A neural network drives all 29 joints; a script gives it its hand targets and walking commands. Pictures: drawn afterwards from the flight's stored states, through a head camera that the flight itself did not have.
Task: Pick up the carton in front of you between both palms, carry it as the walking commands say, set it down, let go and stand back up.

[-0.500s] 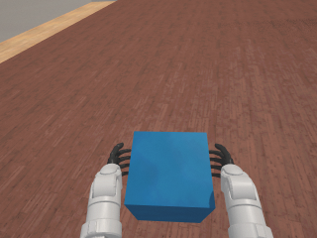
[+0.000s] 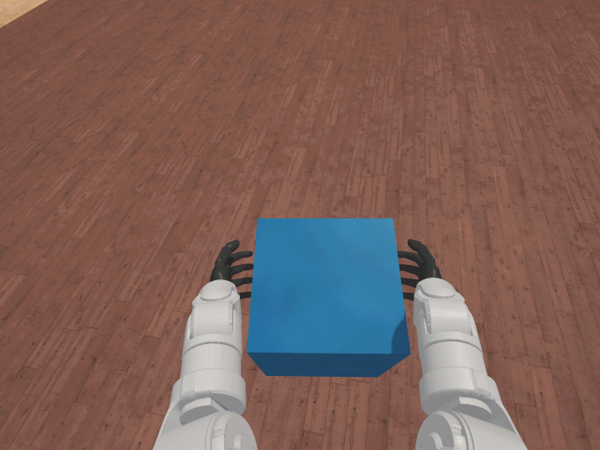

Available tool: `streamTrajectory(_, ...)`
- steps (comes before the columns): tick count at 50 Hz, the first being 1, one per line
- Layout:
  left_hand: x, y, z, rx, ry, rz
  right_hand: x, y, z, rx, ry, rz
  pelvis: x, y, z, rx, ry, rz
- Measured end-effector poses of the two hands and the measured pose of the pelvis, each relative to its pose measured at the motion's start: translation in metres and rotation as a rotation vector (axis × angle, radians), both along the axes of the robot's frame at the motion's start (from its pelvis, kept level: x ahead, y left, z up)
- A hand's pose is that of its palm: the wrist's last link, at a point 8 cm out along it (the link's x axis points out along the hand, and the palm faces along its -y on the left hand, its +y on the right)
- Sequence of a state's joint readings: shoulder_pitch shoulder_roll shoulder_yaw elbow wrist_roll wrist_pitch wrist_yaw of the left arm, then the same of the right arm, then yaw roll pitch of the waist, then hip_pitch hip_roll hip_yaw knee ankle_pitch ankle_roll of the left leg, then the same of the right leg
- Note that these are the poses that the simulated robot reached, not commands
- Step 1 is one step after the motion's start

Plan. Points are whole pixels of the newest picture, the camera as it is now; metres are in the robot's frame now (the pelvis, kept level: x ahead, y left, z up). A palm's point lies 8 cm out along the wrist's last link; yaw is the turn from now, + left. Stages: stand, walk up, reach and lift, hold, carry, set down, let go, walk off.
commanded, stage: set down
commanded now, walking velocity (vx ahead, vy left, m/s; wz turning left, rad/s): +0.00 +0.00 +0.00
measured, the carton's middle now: (323, 305) +0.36 -0.03 -0.09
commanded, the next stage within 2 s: none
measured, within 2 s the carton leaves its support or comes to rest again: neither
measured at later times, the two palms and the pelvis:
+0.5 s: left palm (259, 316) +0.39 +0.09 -0.18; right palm (412, 325) +0.35 -0.20 -0.18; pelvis -0.05 +0.02 -0.12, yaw +0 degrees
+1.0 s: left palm (275, 326) +0.43 +0.08 -0.33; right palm (403, 351) +0.36 -0.21 -0.34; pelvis -0.08 +0.01 -0.25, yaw +2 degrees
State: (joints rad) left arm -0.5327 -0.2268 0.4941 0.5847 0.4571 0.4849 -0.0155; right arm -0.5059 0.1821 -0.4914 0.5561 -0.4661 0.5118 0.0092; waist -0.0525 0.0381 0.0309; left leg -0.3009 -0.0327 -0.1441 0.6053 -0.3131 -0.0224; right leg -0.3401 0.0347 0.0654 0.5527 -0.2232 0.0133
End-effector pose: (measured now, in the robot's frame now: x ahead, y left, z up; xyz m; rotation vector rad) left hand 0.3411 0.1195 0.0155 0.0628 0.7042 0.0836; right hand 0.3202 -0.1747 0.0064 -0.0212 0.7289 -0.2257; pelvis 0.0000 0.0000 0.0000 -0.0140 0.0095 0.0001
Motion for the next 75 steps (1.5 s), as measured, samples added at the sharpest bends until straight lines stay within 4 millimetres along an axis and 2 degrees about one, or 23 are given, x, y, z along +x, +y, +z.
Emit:
streamTrajectory(3,0.009,-0.006,-0.028,-0.004,0.003,-0.024,0.002,-0.006,-0.027,-0.030,0.008,-0.008,-0.003,0.009,-0.006,0.002,0.093,-0.008)
streamTrajectory(7,0.014,-0.012,-0.075,-0.010,-0.003,-0.036,0.003,-0.011,-0.070,-0.032,0.005,-0.026,-0.009,0.019,-0.018,0.009,0.242,-0.022)
streamTrajectory(12,0.011,-0.014,-0.139,-0.030,-0.002,0.003,0.001,-0.011,-0.129,-0.025,0.005,-0.039,-0.020,0.026,-0.043,0.015,0.431,-0.025)
streamTrajectory(15,0.011,-0.014,-0.165,-0.052,-0.013,0.044,0.001,-0.010,-0.156,-0.001,-0.010,-0.066,-0.025,0.026,-0.061,0.012,0.523,-0.018)
streamTrajectory(20,0.028,-0.019,-0.182,-0.073,-0.067,0.062,0.013,-0.014,-0.176,0.019,-0.066,-0.091,-0.035,0.025,-0.091,0.005,0.613,0.002)
streamTrajectory(27,0.054,-0.029,-0.204,-0.028,-0.076,-0.011,0.029,-0.025,-0.199,0.028,-0.069,-0.094,-0.049,0.018,-0.128,0.014,0.668,0.000)
streamTrajectory(36,0.063,-0.042,-0.261,-0.012,-0.021,-0.078,0.026,-0.037,-0.262,0.030,-0.014,-0.134,-0.060,0.007,-0.174,0.037,0.754,0.003)
streamTrajectory(48,0.091,-0.044,-0.331,0.003,-0.050,-0.117,0.037,-0.033,-0.336,0.024,-0.038,-0.179,-0.078,0.004,-0.240,0.036,0.798,0.005)
streamTrajectory(58,0.097,-0.056,-0.405,-0.002,0.039,-0.207,0.026,-0.042,-0.402,-0.009,0.053,-0.215,-0.082,0.018,-0.276,-0.002,0.838,0.011)
streamTrajectory(68,0.120,-0.069,-0.461,-0.006,-0.011,-0.227,0.045,-0.054,-0.446,-0.024,-0.001,-0.230,-0.087,0.023,-0.319,-0.025,0.840,0.009)
streamTrajectory(75,0.124,-0.061,-0.512,0.055,0.064,-0.265,0.048,-0.048,-0.499,0.014,0.070,-0.212,-0.088,0.021,-0.339,-0.034,0.860,0.014)
